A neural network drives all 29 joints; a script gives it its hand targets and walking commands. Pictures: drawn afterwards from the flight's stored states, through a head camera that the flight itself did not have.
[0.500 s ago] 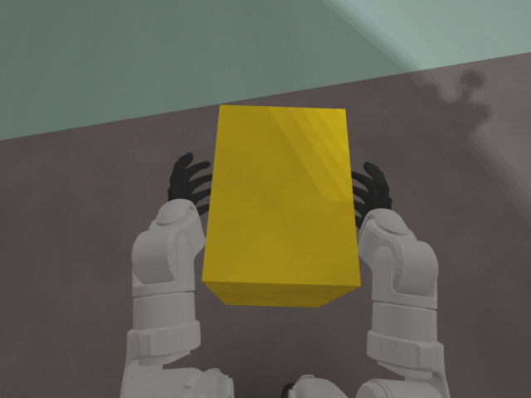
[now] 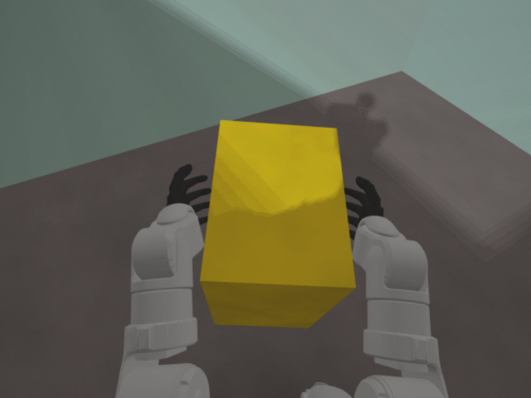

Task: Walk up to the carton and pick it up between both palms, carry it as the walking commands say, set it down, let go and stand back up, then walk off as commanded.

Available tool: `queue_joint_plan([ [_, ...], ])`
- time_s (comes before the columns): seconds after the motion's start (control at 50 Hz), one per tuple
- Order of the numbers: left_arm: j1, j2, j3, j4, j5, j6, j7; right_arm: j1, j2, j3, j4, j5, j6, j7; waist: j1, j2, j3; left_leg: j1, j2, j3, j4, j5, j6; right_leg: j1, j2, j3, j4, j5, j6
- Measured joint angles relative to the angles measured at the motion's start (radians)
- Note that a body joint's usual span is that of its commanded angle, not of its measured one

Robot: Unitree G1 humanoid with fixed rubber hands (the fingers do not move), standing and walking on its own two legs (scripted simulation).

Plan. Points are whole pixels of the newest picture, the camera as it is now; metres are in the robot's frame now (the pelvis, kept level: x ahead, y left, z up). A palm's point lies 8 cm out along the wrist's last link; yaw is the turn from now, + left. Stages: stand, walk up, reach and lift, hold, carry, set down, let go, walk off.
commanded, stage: carry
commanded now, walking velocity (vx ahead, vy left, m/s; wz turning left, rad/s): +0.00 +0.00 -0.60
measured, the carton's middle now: (269, 236) +0.36 +0.02 +0.02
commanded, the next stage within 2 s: none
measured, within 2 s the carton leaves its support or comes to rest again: neither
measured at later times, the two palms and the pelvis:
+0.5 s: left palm (306, 204) +0.36 -0.02 +0.11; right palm (491, 260) +0.30 -0.28 +0.10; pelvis -0.01 -0.07 +0.01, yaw -10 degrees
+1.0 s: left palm (400, 272) +0.29 -0.17 +0.06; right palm out of the picture +0.16 -0.40 +0.06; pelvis -0.07 -0.13 -0.02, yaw -29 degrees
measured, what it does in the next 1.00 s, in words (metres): steps to the right, turning right: right foot, then left foot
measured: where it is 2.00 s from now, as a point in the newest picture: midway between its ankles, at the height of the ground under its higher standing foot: outside the picture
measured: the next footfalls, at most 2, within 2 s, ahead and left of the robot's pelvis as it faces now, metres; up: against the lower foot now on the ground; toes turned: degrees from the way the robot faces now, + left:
right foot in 0.06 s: +0.10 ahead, -0.12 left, +0.00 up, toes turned -6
left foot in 0.62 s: -0.06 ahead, +0.06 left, +0.00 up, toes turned -8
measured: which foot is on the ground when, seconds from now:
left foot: down 0.00-0.06, up 0.08-0.60, down 0.62-0.92, up 0.94-1.00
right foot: up 0.00-0.04, down 0.06-0.62, up 0.64-0.90, down 0.92-1.00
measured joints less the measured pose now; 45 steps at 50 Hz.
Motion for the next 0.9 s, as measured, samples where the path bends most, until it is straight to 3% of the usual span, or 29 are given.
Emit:
queue_joint_plan([
  [0.04,-0.007,0.001,0.0,0.004,-0.001,0.0,-0.001,0.0,0.0,-0.001,-0.007,-0.003,0.005,0.0,-0.001,-0.004,-0.02,-0.049,0.015,0.008,0.089,-0.023,-0.017,0.023,0.007,-0.009,-0.136,0.044,-0.005],
  [0.06,-0.018,0.001,0.0,0.012,-0.001,-0.003,-0.002,-0.007,-0.004,-0.004,-0.008,-0.004,0.004,0.0,-0.002,-0.007,-0.02,-0.087,0.022,-0.005,0.165,-0.028,-0.018,0.032,0.008,-0.004,-0.173,0.108,-0.035],
  [0.14,-0.04,0.001,0.0,0.049,-0.001,-0.032,-0.005,-0.028,-0.024,-0.004,0.006,-0.002,-0.001,0.0,-0.031,0.004,0.085,-0.254,-0.061,-0.193,0.471,-0.207,-0.02,0.032,0.032,0.01,-0.16,0.06,-0.093],
  [0.2,-0.034,0.001,0.0,0.05,-0.004,-0.042,-0.019,-0.017,-0.024,-0.003,-0.008,0.032,0.0,0.001,-0.052,-0.003,0.121,-0.339,-0.126,-0.214,0.521,-0.167,-0.02,0.032,0.044,0.034,-0.221,0.106,-0.112],
  [0.28,-0.033,-0.015,0.0,-0.002,-0.015,-0.08,-0.03,-0.01,-0.025,-0.004,-0.077,0.058,-0.026,-0.003,-0.064,-0.003,0.136,-0.391,-0.171,-0.23,0.523,-0.091,-0.02,0.032,0.071,0.051,-0.274,0.147,-0.126],
  [0.46,-0.029,-0.02,0.0,-0.024,-0.008,-0.088,-0.036,-0.02,-0.025,-0.003,-0.088,0.06,-0.03,-0.005,-0.06,-0.018,0.022,-0.315,-0.25,-0.241,0.319,-0.092,-0.02,0.031,0.104,0.114,-0.372,0.217,-0.141],
  [0.58,-0.028,-0.016,0.0,-0.024,-0.003,-0.059,-0.036,-0.02,-0.025,0.0,-0.08,0.06,-0.009,-0.008,-0.046,-0.051,-0.041,-0.127,-0.291,-0.235,-0.074,-0.033,-0.02,0.031,0.146,0.188,-0.498,0.326,-0.114],
  [0.62,-0.027,-0.015,0.0,-0.028,-0.003,-0.048,-0.036,-0.019,-0.024,0.001,-0.086,0.06,0.002,-0.01,-0.049,-0.045,-0.045,-0.011,-0.267,-0.225,-0.225,0.05,-0.006,0.032,0.19,0.191,-0.512,0.348,-0.07],
  [0.64,-0.024,-0.014,0.0,-0.028,-0.003,-0.043,-0.036,-0.015,-0.022,0.001,-0.084,0.06,0.005,-0.01,-0.056,-0.047,-0.029,0.013,-0.252,-0.22,-0.239,0.121,0.034,0.033,0.205,0.187,-0.479,0.296,-0.033],
  [0.66,-0.014,-0.014,0.0,-0.027,-0.003,-0.035,-0.034,-0.011,-0.02,0.001,-0.077,0.06,0.012,-0.01,-0.063,-0.043,-0.012,0.029,-0.235,-0.22,-0.216,0.12,0.055,0.031,0.21,0.172,-0.382,0.164,-0.009],
  [0.7,0.009,-0.014,0.0,-0.01,-0.002,-0.013,-0.028,0.005,-0.017,0.004,-0.052,0.057,0.033,-0.011,-0.063,-0.017,-0.007,0.06,-0.191,-0.219,-0.166,0.057,0.061,0.02,0.203,0.136,-0.131,0.005,-0.002],
  [0.76,0.027,-0.012,0.001,-0.001,0.007,0.015,-0.025,0.024,-0.011,0.007,-0.027,0.053,0.047,-0.01,-0.033,0.007,-0.04,0.078,-0.127,-0.189,-0.117,-0.003,0.039,0.012,0.132,0.111,0.079,-0.027,-0.002],
  [0.82,0.016,0.002,0.0,-0.001,0.007,0.016,-0.024,-0.01,-0.01,0.007,-0.004,0.038,0.044,-0.006,0.005,0.009,-0.056,0.06,-0.068,-0.137,-0.052,-0.04,0.008,0.01,0.06,0.111,0.058,-0.043,-0.002],
  [0.88,0.015,0.008,0.0,0.012,0.005,0.014,-0.023,-0.028,-0.009,0.006,0.014,0.003,0.047,-0.006,0.011,0.009,-0.071,0.004,-0.005,-0.119,0.054,-0.072,-0.014,0.025,0.048,0.106,-0.059,-0.072,-0.002],
  [0.9,0.015,0.01,0.0,0.023,0.005,0.015,-0.023,-0.031,-0.009,0.006,0.024,-0.009,0.049,-0.006,0.013,0.003,-0.071,-0.024,0.011,-0.119,0.12,-0.072,-0.018,0.046,0.047,0.105,-0.127,-0.002,-0.004],
])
